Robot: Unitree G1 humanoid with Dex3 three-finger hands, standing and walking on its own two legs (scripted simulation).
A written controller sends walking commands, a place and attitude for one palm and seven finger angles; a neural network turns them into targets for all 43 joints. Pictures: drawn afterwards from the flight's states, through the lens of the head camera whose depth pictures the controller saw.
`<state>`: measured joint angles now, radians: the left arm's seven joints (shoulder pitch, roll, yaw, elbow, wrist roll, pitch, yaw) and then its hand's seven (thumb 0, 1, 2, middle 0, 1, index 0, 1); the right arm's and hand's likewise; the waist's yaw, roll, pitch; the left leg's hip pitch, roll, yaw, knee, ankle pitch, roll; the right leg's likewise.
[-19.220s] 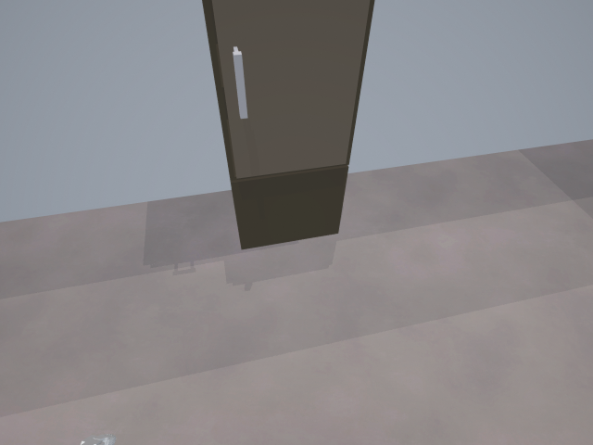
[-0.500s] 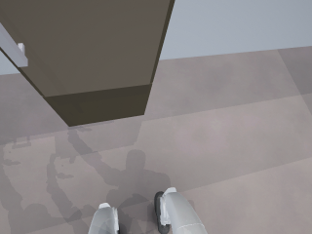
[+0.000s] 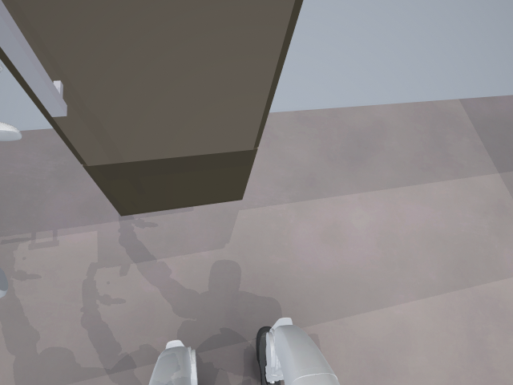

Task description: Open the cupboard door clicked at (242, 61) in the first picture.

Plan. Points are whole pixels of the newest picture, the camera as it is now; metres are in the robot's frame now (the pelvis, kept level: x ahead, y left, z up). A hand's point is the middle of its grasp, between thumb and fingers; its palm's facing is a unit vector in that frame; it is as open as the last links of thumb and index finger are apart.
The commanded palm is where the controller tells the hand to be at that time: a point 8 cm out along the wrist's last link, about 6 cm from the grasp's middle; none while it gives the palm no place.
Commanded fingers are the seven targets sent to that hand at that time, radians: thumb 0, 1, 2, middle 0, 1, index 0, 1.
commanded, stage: move the hooked fingers beside the handle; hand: left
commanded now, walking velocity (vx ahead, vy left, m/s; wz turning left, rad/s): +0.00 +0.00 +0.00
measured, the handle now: (31, 56) +0.56 +0.27 +0.08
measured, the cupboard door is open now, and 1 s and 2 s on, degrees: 0 0 0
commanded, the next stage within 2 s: slide the fingers in behind the handle in 0.12 s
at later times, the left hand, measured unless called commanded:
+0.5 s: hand out of the picture +0.50 +0.30 +0.08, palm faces +0.09 -1.00 -0.01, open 14.0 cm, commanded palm +0.48 +0.33 +0.08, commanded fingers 0.00 -0.50 0.30 -0.30 -1.20 -0.30 -1.20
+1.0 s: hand (16, 90) +0.50 +0.27 +0.08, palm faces +0.09 -1.00 +0.00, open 14.0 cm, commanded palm +0.48 +0.31 +0.08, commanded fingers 0.00 -0.50 0.30 -0.30 -1.20 -0.30 -1.20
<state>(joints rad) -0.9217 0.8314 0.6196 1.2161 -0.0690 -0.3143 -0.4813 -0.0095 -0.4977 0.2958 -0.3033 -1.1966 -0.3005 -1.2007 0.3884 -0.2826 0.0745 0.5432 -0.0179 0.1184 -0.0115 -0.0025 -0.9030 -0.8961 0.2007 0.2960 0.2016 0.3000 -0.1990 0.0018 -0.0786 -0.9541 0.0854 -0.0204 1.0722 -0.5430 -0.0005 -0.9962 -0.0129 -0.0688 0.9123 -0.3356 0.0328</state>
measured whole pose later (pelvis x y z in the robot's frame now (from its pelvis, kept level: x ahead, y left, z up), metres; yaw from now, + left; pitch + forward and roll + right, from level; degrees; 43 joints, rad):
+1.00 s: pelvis +0.00 +0.00 +0.00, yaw +0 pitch +23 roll -4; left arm -0.92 0.71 0.54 1.19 -0.09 -0.35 -0.40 -0.01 -0.50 0.30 -0.30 -1.20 -0.30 -1.20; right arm 0.40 -0.28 0.07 0.57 -0.02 0.11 -0.02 0.00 -0.90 -0.90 0.20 0.30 0.20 0.30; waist -0.19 0.00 -0.08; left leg -0.94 0.08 -0.02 1.06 -0.53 0.00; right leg -0.99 -0.02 -0.06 0.91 -0.33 0.03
